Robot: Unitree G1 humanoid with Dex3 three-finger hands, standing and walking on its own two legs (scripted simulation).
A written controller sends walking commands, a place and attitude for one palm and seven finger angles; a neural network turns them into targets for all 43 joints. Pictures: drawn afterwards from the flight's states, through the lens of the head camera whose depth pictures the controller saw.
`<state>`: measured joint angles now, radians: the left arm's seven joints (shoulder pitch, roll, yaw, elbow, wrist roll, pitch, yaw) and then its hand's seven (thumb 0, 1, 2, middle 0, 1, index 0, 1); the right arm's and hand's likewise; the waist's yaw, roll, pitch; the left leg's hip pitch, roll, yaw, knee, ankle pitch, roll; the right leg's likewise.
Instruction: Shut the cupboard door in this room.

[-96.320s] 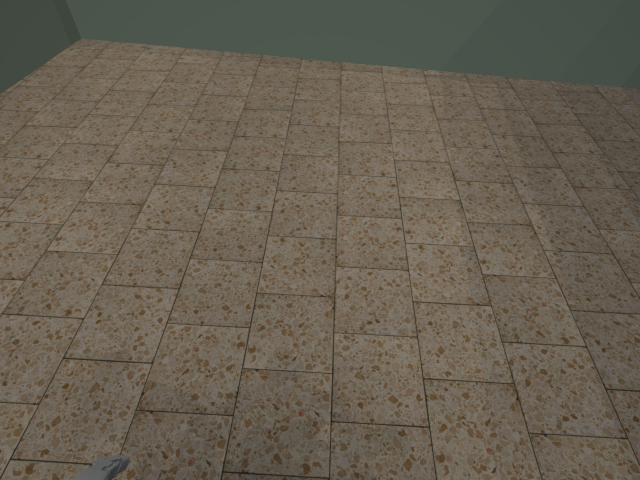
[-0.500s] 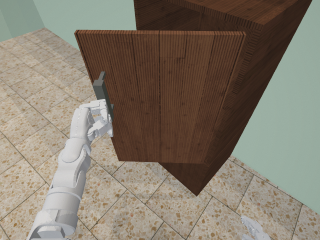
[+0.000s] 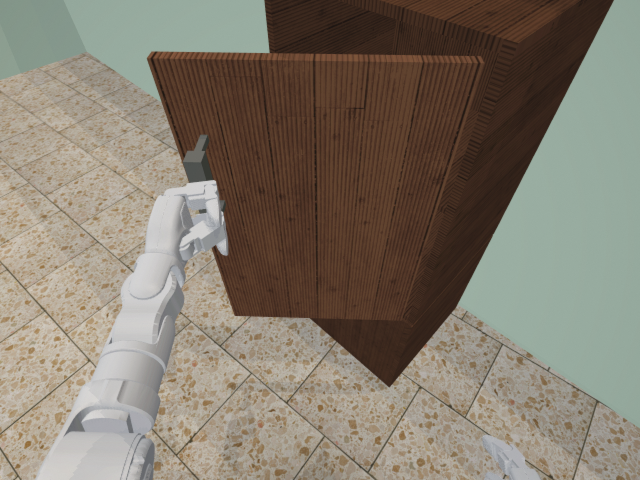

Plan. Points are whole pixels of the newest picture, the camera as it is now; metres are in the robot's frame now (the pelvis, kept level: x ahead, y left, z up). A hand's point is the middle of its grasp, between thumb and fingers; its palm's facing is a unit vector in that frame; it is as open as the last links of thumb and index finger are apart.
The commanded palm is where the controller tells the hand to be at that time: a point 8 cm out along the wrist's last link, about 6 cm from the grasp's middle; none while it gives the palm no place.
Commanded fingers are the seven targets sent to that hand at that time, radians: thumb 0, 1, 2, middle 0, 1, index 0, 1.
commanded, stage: push the door shut along its arc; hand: left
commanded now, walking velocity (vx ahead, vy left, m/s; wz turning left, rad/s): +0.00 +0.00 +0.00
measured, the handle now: (209, 186) +0.48 +0.17 +0.11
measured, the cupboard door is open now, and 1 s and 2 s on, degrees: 42 23 10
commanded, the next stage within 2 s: pull the fist back off the door in 1.72 s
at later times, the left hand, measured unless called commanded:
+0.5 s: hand (233, 198) +0.45 +0.13 +0.11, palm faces -0.16 -0.99 -0.05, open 3.1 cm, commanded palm +0.45 +0.17 +0.11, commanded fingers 0.00 0.90 0.90 -1.30 -1.50 -1.30 -1.50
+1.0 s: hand (261, 164) +0.52 +0.10 +0.12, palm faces -0.26 -0.96 -0.02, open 3.1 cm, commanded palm +0.52 +0.15 +0.11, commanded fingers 0.00 0.90 0.90 -1.30 -1.50 -1.30 -1.50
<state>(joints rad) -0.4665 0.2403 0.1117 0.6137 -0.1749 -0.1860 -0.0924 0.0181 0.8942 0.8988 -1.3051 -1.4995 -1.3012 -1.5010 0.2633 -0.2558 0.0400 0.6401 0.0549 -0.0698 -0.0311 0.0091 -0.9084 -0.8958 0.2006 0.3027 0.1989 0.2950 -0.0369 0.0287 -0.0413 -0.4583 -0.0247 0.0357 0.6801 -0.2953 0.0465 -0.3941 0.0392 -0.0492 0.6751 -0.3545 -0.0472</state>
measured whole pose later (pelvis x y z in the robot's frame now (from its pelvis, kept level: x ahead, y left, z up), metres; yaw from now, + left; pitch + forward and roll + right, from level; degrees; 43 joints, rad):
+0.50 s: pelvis +0.00 +0.00 -0.01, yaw +1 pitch +9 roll -1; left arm -0.81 0.33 0.12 1.03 -0.20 -0.29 -0.25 0.02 0.90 0.90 -1.33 -1.50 -1.32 -1.50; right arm 0.32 -0.29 0.02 0.70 0.05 -0.08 -0.03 0.01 -0.91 -0.90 0.20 0.30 0.20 0.29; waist -0.08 0.03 -0.04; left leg -0.59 -0.03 0.02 0.74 -0.30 0.05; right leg -0.51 0.03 -0.07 0.73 -0.37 -0.05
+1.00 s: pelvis +0.00 +0.00 -0.02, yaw +0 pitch +16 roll -1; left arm -1.09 0.45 0.21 1.27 -0.15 -0.29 -0.34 0.02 0.90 0.90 -1.30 -1.50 -1.30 -1.50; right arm 0.41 -0.30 0.02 0.72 0.02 -0.06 -0.02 0.01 -0.91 -0.90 0.20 0.30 0.20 0.30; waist -0.18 0.04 -0.06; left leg -0.77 -0.01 0.03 0.83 -0.34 0.05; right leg -0.69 0.05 -0.06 0.80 -0.39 -0.05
